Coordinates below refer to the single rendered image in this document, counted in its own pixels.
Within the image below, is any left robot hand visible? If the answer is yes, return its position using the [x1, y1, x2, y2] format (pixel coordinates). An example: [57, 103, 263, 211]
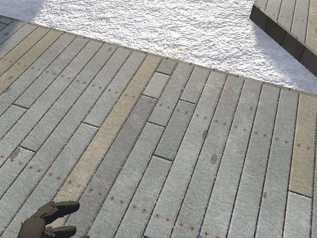
[17, 200, 89, 238]

